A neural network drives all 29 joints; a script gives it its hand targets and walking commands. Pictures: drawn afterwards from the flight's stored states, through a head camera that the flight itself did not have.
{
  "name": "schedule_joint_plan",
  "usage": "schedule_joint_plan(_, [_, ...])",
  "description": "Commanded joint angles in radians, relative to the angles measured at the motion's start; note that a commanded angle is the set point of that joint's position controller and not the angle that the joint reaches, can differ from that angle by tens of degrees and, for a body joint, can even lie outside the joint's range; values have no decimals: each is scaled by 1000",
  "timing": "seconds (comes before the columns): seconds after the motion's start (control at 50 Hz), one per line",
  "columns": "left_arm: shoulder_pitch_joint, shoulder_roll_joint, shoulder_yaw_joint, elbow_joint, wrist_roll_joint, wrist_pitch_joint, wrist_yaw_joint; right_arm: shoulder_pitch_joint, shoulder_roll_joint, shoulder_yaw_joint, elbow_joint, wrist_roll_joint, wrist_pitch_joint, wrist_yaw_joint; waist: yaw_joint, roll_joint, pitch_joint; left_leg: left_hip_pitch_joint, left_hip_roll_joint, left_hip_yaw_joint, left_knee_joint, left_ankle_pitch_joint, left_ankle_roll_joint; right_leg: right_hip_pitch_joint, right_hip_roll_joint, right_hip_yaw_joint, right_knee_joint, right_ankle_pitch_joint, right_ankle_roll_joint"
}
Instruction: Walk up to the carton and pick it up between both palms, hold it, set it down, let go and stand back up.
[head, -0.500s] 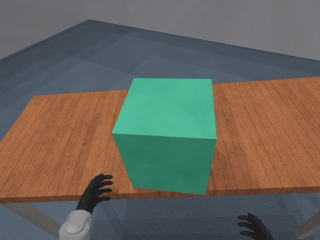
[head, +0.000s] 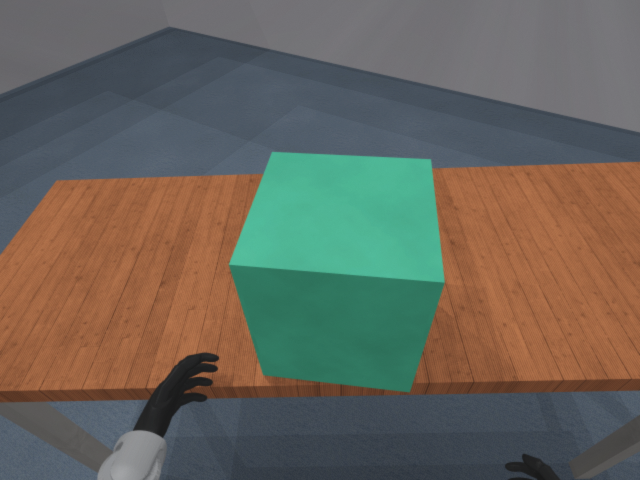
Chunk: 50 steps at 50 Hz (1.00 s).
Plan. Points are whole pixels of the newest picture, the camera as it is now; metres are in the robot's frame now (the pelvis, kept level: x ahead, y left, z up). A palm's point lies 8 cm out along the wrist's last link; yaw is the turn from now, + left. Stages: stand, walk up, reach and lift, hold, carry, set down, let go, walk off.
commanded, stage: stand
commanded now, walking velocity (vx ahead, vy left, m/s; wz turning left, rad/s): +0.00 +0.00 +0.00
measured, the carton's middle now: (341, 273) +0.39 -0.02 +0.05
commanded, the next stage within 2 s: none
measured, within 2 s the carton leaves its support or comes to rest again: neither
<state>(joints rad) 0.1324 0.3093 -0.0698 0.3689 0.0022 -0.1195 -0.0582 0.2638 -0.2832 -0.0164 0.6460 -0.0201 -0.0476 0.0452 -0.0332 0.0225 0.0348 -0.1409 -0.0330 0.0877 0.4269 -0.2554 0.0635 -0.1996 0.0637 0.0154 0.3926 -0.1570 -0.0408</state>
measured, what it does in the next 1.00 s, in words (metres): stands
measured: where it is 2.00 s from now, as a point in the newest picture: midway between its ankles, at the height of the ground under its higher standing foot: outside the picture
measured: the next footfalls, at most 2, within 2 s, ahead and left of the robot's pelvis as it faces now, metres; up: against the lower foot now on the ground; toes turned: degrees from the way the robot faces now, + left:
none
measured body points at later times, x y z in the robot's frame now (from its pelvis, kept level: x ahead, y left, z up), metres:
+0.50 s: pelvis +0.00 +0.00 +0.00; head +0.00 +0.00 +0.45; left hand +0.24 +0.21 -0.01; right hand +0.12 -0.26 -0.10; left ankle -0.01 +0.07 -0.74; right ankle +0.04 -0.09 -0.74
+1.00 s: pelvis +0.00 +0.00 +0.00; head +0.00 +0.00 +0.45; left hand +0.24 +0.21 -0.01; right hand +0.12 -0.26 -0.10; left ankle -0.01 +0.07 -0.74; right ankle +0.04 -0.09 -0.74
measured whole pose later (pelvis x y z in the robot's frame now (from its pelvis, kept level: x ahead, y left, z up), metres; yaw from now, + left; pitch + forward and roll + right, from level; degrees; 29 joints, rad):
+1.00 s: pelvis +0.00 +0.00 +0.00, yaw +0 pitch -2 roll -1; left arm 0.14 0.33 -0.09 0.37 -0.02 -0.14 -0.06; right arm 0.26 -0.29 -0.02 0.68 -0.02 -0.04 0.05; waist -0.03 0.01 0.04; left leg -0.14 -0.03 0.09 0.43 -0.26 0.07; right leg -0.20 0.06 0.02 0.39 -0.16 -0.04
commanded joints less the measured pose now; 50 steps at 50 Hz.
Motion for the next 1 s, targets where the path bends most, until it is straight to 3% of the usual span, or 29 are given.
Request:
schedule_joint_plan(0.0, [41, 211, 125, 39, 6, 56, 72, -50, -247, -93, -76, -5, -30, -8, 34, -98, -9, -149, 154, -202, -74, -160, 5, 2, -158, 169, -13, -89, 22])
schedule_joint_plan(0.04, [41, 223, 120, 34, 8, 54, 71, -23, -240, -91, -56, 9, -31, 1, 26, -143, -44, -172, 145, -214, -77, -163, -7, 59, -160, 152, 20, -93, 23])
schedule_joint_plan(0.14, [29, 231, 124, 31, 7, 56, 74, -31, -248, -91, -58, 13, -23, -5, 26, -106, 14, -187, 151, -201, -83, -141, -1, 33, -159, 154, 6, -79, 20])
schedule_joint_plan(0.18, [14, 248, 122, 34, 9, 55, 74, -4, -230, -87, -51, 15, -23, -1, 21, -153, 21, -172, 157, -219, -103, -150, -5, 12, -167, 153, 11, -102, 21])
schedule_joint_plan(0.2, [31, 243, 125, 34, 2, 52, 74, -39, -249, -84, -38, 8, -21, -3, 39, -123, 1, -138, 156, -224, -115, -136, -2, -10, -160, 149, 4, -96, 21])
schedule_joint_plan(0.22, [31, 243, 123, 29, 8, 59, 73, -47, -222, -81, -60, 12, -27, -6, 18, -60, 13, -134, 162, -213, -96, -141, 1, -11, -167, 140, 4, -80, 22])
schedule_joint_plan(0.26, [9, 269, 128, 39, 14, 60, 77, -1, -255, -97, -37, 21, -28, -1, 3, -152, -28, -78, 149, -210, -87, -106, -5, -20, -154, 141, 2, -81, 20])
schedule_joint_plan(0.3, [10, 227, 125, 20, 3, 50, 70, -30, -273, -98, -47, 11, -32, -3, 29, -119, -2, -145, 168, -206, -90, -133, -10, 17, -160, 147, 1, -54, 20])
schedule_joint_plan(0.34, [12, 209, 113, 16, -4, 55, 73, -22, -238, -87, -52, 17, -21, -6, 3, -87, 11, -163, 148, -199, -94, -173, -8, 6, -161, 171, -5, -91, 22])
schedule_joint_plan(0.38, [18, 240, 120, 21, 1, 58, 74, -26, -251, -91, -40, 21, -22, -3, 18, -138, -13, -133, 152, -221, -93, -192, -2, 1, -169, 160, -18, -134, 10])
schedule_joint_plan(0.4, [20, 253, 122, 26, 7, 63, 81, -12, -247, -90, -41, 22, -19, -2, 15, -101, -23, -137, 135, -201, -88, -142, -15, 13, -159, 149, 6, -110, 17])
schedule_joint_plan(0.42, [22, 232, 120, 27, -1, 59, 80, -26, -238, -87, -43, 12, -25, -1, 20, -125, 23, -169, 166, -228, -86, -128, 1, 7, -167, 151, -8, -70, 14])
schedule_joint_plan(0.54, [16, 277, 128, 33, 8, 49, 72, -4, -251, -93, -33, 19, -27, -3, 4, -146, -32, -60, 143, -214, -56, -123, -3, -67, -176, 173, -45, -198, 23])
schedule_joint_plan(0.56, [12, 262, 125, 35, -3, 49, 76, -39, -255, -95, -36, 8, -25, -2, 21, -149, 38, -157, 158, -221, -96, -144, -3, -31, -159, 149, -19, -119, 23])
schedule_joint_plan(0.6, [39, 254, 122, 34, -8, 54, 74, -41, -266, -87, -44, 24, -23, 2, 26, -69, -26, -152, 155, -229, -106, -159, -4, 23, -161, 156, 7, -67, 19])
schedule_joint_plan(0.64, [27, 249, 120, 36, 7, 50, 76, -41, -251, -84, -48, 23, -31, 13, 24, -161, -31, -195, 152, -216, -96, -153, -15, 76, -156, 132, 8, -68, 24])
schedule_joint_plan(0.68, [37, 248, 119, 30, -4, 53, 72, -34, -269, -94, -42, 20, -25, 1, 25, -103, -7, -138, 149, -208, -86, -120, -9, -23, -176, 178, -30, -136, 13])
schedule_joint_plan(0.7, [24, 217, 103, 28, -7, 57, 71, -42, -263, -92, -36, 24, -16, 0, 17, -165, 57, -134, 161, -220, -99, -94, -20, -55, -158, 143, -26, -103, 18])
schedule_joint_plan(0.74, [61, 273, 121, 65, 4, 65, 87, -6, -222, -78, -12, 23, -18, 0, 13, -96, 1, -142, 155, -217, -109, -167, 0, 0, -166, 137, 2, -118, 21])
schedule_joint_plan(0.76, [59, 262, 118, 51, -8, 62, 80, -36, -245, -82, -41, 17, -21, 5, 37, -106, -25, -119, 156, -218, -76, -126, 4, -8, -181, 160, -21, -115, 15])
schedule_joint_plan(0.8, [24, 267, 115, 44, 1, 65, 85, -44, -217, -76, -39, 23, -17, 7, 29, -171, 66, -211, 177, -244, -119, -181, -7, 9, -166, 148, -14, -128, 19])
schedule_joint_plan(0.82, [82, 233, 107, 53, -5, 68, 82, -24, -243, -84, -33, 20, -16, 3, 35, -139, 29, -196, 153, -221, -105, -197, -6, 19, -161, 157, -30, -145, 22])
schedule_joint_plan(0.84, [30, 258, 108, 30, -2, 65, 84, -37, -236, -79, -45, 20, -13, 2, 20, -176, 11, -144, 150, -205, -82, -130, -8, -5, -191, 193, -45, -131, 16])
schedule_joint_plan(0.86, [43, 275, 119, 59, 0, 67, 79, -25, -242, -81, -17, 23, -14, -3, 20, -101, 25, -93, 147, -213, -83, -117, -5, -77, -190, 195, -57, -173, 8])
schedule_joint_plan(0.88, [32, 274, 122, 52, -5, 66, 80, 3, -242, -86, -10, 21, -22, -4, 7, -141, 39, -136, 161, -218, -102, -114, -3, -22, -175, 164, -36, -112, 12])
schedule_joint_plan(0.9, [-1, 268, 118, 32, -6, 56, 80, -13, -244, -78, -19, 19, -24, -1, 3, -108, -2, -113, 158, -211, -83, -145, -2, -11, -175, 164, -28, -100, 16])
schedule_joint_plan(0.92, [1, 293, 136, 32, 2, 60, 86, -23, -224, -82, -32, 15, -25, 4, 6, -179, 24, -178, 171, -233, -100, -139, 6, 17, -168, 157, -22, -91, 25])
schedule_joint_plan(0.94, [12, 245, 120, 46, -15, 62, 82, -39, -249, -82, -19, 12, -24, -2, 15, -100, 53, -158, 162, -223, -103, -146, -3, -17, -182, 174, -42, -116, 15])
schedule_joint_plan(0.98, [39, 238, 115, 36, -7, 68, 83, -22, -237, -79, -33, 11, -22, -3, 20, -123, 36, -129, 158, -210, -81, -116, -12, -32, -173, 163, -33, -129, 15])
